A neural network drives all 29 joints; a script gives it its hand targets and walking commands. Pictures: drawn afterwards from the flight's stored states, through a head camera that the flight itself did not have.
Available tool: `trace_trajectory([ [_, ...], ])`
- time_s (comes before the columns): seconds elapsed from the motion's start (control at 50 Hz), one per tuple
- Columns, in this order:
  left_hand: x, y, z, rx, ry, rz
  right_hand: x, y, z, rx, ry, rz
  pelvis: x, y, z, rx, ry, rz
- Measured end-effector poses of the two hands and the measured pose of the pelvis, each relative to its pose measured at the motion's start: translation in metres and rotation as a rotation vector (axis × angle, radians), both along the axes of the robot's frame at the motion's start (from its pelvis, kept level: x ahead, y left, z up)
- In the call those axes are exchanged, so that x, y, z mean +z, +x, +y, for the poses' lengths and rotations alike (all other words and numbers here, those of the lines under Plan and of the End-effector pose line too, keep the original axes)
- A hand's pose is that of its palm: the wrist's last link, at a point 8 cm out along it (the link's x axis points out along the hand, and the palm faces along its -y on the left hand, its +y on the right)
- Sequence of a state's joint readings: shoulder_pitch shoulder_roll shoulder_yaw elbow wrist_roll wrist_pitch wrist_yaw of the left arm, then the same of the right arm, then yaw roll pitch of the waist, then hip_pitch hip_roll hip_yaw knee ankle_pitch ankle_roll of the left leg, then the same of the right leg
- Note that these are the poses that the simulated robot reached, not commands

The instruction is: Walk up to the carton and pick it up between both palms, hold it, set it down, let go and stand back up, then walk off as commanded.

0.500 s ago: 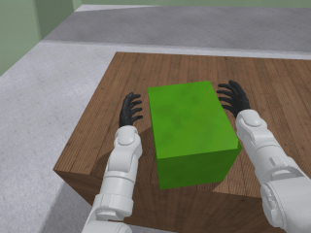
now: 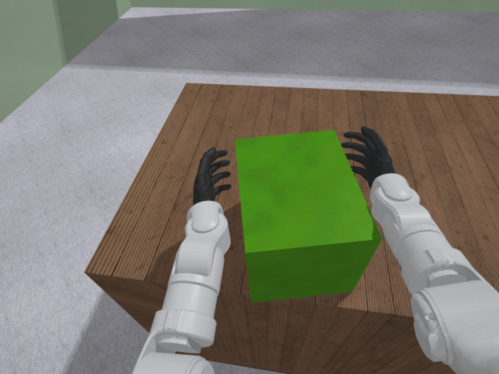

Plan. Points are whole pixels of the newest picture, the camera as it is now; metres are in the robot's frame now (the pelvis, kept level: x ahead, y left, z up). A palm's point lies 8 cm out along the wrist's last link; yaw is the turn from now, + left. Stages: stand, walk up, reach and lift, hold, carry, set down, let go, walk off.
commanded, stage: reach and lift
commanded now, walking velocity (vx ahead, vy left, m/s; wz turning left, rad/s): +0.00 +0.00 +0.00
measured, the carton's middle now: (293, 215) +0.40 +0.01 +0.03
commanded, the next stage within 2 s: none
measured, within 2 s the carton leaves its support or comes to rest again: leaves its support in 0.80 s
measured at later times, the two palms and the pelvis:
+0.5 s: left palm (207, 198) +0.36 +0.15 +0.11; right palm (376, 175) +0.45 -0.12 +0.10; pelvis +0.00 +0.00 +0.00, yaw +0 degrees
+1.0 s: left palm (198, 184) +0.34 +0.15 +0.16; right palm (396, 168) +0.39 -0.12 +0.17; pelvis -0.02 +0.00 +0.00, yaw +0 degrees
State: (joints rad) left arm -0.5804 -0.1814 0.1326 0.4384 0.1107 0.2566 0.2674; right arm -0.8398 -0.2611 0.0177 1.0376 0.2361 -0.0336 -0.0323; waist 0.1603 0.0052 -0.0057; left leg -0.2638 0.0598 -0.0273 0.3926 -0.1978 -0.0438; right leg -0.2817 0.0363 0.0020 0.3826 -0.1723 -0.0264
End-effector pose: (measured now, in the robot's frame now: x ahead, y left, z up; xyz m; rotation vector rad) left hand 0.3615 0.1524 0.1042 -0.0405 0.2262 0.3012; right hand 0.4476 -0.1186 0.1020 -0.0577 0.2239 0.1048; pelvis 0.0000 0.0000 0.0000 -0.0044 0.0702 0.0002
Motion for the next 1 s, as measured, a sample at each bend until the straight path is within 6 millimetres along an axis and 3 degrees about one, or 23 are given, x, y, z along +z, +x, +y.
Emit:
trace_trajectory([
  [0.48,0.001,0.0,-0.001,0.002,-0.001,-0.001,-0.002,-0.001,0.003,-0.03,0.01,0.012,0.0,0.0,0.0,0.0,0.0,0.0],
  [0.74,0.002,-0.002,0.003,-0.019,-0.026,0.007,0.003,-0.016,0.008,-0.077,-0.008,0.023,0.0,-0.006,0.003,0.0,-0.004,-0.014],
  [0.82,0.009,-0.004,0.003,-0.045,-0.012,0.008,0.014,-0.024,0.008,-0.092,-0.046,0.013,0.001,-0.008,0.004,0.001,-0.006,-0.028],
  [1.0,0.057,-0.02,-0.001,-0.099,0.057,-0.071,0.066,-0.053,0.001,-0.129,-0.071,-0.088,0.001,-0.015,0.005,0.008,-0.008,-0.117],
])
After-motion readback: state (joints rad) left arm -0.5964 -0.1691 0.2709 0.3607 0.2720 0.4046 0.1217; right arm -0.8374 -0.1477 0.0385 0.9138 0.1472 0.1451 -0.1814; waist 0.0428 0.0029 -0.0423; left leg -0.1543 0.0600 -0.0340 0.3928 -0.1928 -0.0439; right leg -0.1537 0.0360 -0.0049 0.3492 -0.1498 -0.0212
